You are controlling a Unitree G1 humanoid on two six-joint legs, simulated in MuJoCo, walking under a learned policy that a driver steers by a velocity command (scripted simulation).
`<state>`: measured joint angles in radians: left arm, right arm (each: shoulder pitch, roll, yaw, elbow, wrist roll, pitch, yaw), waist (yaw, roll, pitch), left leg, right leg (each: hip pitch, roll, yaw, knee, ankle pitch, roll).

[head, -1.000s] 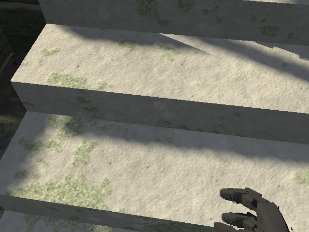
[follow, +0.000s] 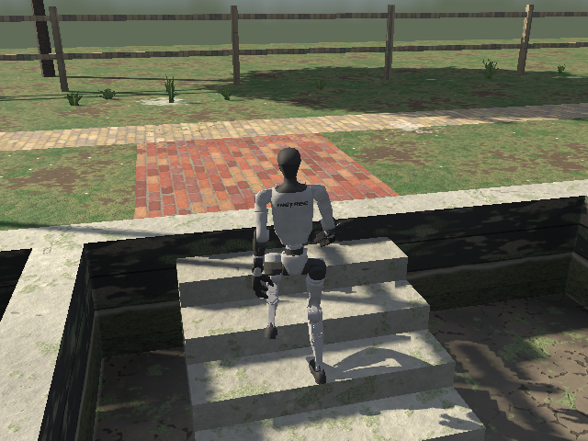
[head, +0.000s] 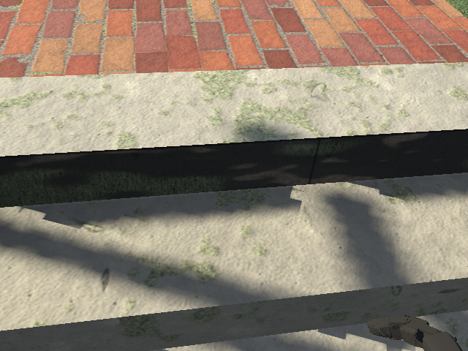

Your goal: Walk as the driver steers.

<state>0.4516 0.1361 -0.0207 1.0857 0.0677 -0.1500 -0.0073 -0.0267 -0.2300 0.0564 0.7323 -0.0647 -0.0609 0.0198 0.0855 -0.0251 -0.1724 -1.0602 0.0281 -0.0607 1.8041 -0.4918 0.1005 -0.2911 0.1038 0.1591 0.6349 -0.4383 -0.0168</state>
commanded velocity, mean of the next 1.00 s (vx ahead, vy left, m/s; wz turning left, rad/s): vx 0.50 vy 0.00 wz -0.06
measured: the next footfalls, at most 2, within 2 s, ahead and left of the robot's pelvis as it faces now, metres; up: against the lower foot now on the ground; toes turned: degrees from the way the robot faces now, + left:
right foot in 0.44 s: +0.39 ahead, +0.02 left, +0.17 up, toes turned -3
left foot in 0.88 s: +0.61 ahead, +0.29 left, +0.34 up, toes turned +1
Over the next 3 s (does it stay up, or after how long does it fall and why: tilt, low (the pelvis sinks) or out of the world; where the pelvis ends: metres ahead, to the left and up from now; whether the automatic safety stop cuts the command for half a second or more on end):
stays up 1.61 0.24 0.53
